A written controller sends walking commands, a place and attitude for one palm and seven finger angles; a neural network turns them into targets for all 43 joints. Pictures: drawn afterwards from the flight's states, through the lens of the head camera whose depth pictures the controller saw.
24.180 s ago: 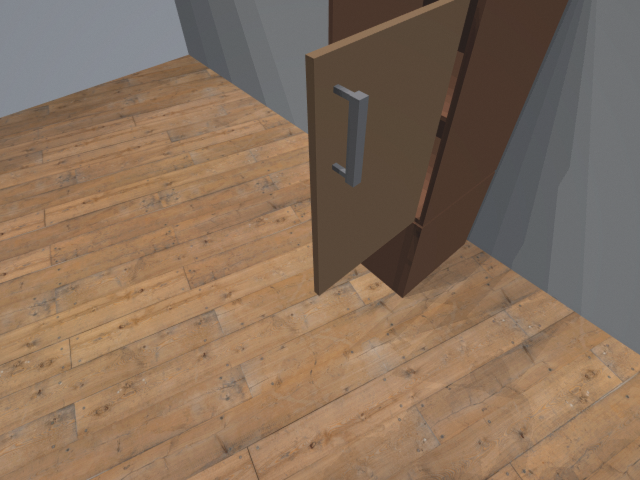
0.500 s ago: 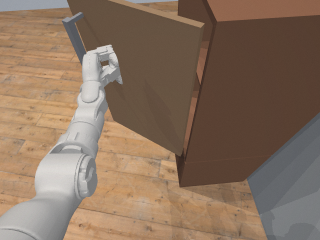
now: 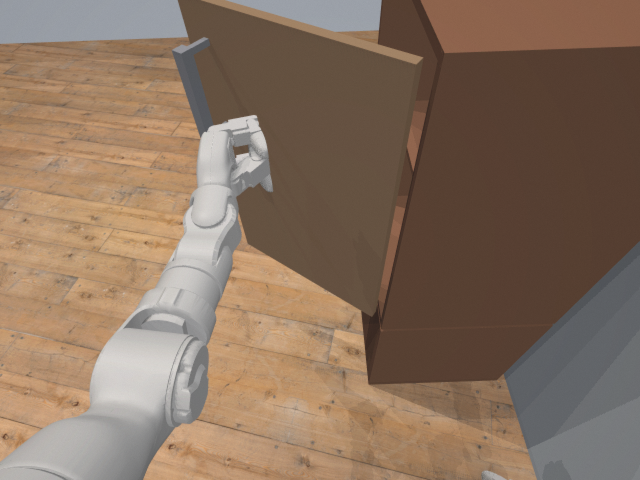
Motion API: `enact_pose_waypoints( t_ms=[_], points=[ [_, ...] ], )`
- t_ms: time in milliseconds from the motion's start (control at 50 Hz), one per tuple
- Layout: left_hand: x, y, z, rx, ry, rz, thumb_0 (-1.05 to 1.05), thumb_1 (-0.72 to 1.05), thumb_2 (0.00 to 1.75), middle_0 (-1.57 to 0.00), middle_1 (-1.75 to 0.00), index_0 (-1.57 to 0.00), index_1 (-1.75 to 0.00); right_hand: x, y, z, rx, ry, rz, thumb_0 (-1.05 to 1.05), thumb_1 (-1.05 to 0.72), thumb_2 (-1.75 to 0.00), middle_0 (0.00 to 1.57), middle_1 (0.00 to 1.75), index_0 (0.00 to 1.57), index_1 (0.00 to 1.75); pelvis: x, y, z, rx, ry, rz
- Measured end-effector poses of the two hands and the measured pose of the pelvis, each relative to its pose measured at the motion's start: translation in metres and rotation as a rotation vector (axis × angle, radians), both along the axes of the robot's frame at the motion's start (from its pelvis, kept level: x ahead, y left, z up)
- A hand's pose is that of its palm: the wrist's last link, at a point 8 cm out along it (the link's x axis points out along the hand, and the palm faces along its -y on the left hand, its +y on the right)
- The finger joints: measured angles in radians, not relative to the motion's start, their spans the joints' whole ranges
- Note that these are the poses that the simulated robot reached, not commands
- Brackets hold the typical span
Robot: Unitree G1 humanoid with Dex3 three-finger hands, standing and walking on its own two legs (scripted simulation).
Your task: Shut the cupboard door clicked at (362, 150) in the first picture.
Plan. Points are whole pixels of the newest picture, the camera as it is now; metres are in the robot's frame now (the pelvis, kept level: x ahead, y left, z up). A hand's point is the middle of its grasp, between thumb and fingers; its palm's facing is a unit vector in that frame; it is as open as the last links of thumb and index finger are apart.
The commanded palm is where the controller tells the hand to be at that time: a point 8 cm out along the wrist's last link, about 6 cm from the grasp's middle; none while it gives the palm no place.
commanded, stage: draw the hand back to the body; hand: left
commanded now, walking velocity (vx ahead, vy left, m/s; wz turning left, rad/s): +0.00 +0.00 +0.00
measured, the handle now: (206, 94) +0.67 +0.17 +0.13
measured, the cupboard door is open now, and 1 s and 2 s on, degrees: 54 54 54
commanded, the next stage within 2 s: step back with the hand held close in 1.54 s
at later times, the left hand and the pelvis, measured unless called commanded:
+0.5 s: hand (169, 227) +0.36 +0.15 +0.16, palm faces +0.03 -1.00 -0.05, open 3.1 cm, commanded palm +0.31 +0.20 +0.16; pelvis +0.01 +0.01 +0.01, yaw +0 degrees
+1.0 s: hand (23, 319) +0.25 +0.25 +0.17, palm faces +0.38 -0.86 -0.36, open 4.9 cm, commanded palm +0.20 +0.30 +0.18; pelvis +0.03 +0.02 +0.02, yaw +1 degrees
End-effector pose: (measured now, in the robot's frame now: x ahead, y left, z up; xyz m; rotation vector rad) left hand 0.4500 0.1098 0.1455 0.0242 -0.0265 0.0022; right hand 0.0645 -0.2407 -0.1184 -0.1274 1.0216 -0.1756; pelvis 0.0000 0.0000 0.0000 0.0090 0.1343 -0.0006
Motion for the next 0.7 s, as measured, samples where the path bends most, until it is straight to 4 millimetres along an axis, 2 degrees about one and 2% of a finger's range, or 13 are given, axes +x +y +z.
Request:
enact_pose_waypoints(
  t_ms=[60, 140, 240, 320, 400, 480, 560, 620, 700],
  points=[
    [-0.002, 0.005, -0.001, -0.025, 0.000, 0.005, 0.02, 0.89, 0.90, -1.31, -1.50, -1.30, -1.50, -0.013, 0.001, -0.002, 0.005, 0.030, -0.011, 0.01, -0.90, -0.90, 0.20, 0.30, 0.20, 0.30, 0.000, 0.001, 0.001, 0.002, 0.000, -0.010],
    [-0.014, 0.023, -0.004, -0.026, -0.024, 0.019, 0.02, 0.89, 0.90, -1.30, -1.50, -1.30, -1.50, -0.024, 0.000, -0.001, 0.007, 0.044, -0.045, 0.01, -0.90, -0.90, 0.20, 0.30, 0.21, 0.30, 0.002, 0.002, 0.003, 0.004, -0.012, -0.031],
    [-0.043, 0.049, -0.005, -0.013, -0.041, 0.022, 0.02, 0.90, 0.90, -1.30, -1.50, -1.30, -1.50, -0.018, -0.003, 0.004, -0.002, 0.020, -0.058, 0.01, -0.90, -0.90, 0.20, 0.30, 0.20, 0.30, 0.005, 0.004, 0.007, 0.000, -0.049, -0.036],
    [-0.066, 0.067, -0.003, -0.017, -0.036, 0.027, 0.02, 0.90, 0.90, -1.30, -1.50, -1.30, -1.50, 0.007, -0.005, 0.012, -0.025, -0.040, -0.033, 0.01, -0.90, -0.90, 0.20, 0.30, 0.20, 0.30, 0.006, 0.005, 0.009, -0.004, -0.080, -0.026],
    [-0.086, 0.081, 0.003, -0.008, -0.035, 0.025, 0.02, 0.90, 0.90, -1.31, -1.50, -1.30, -1.50, 0.047, -0.002, 0.025, -0.044, -0.145, 0.009, 0.02, -0.90, -0.90, 0.20, 0.30, 0.20, 0.30, 0.006, 0.006, 0.011, -0.007, -0.107, -0.013],
    [-0.106, 0.092, 0.011, -0.008, -0.038, 0.019, 0.02, 0.90, 0.90, -1.28, -1.47, -1.28, -1.47, 0.090, 0.007, 0.042, -0.041, -0.268, 0.058, 0.01, -0.90, -0.90, 0.20, 0.30, 0.20, 0.30, 0.008, 0.008, 0.012, -0.006, -0.128, -0.003],
    [-0.133, 0.103, 0.018, 0.121, -0.082, 0.068, 0.02, 0.90, 0.90, -1.22, -1.41, -1.22, -1.40, 0.126, 0.021, 0.061, -0.033, -0.363, 0.105, 0.01, -0.90, -0.90, 0.20, 0.30, 0.20, 0.30, 0.012, 0.009, 0.015, -0.005, -0.156, 0.000],
    [-0.154, 0.114, 0.017, 0.174, -0.091, 0.115, 0.02, 0.89, 0.90, -1.16, -1.34, -1.15, -1.34, 0.142, 0.033, 0.069, -0.025, -0.385, 0.141, 0.01, -0.90, -0.90, 0.20, 0.30, 0.20, 0.30, 0.014, 0.009, 0.017, -0.007, -0.171, 0.006],
    [-0.176, 0.131, 0.016, 0.219, -0.080, 0.185, 0.02, 0.89, 0.90, -1.07, -1.23, -1.06, -1.23, 0.153, 0.046, 0.069, -0.016, -0.367, 0.187, 0.01, -0.90, -0.90, 0.20, 0.30, 0.20, 0.30, 0.018, 0.011, 0.019, -0.010, -0.187, 0.016]
  ],
)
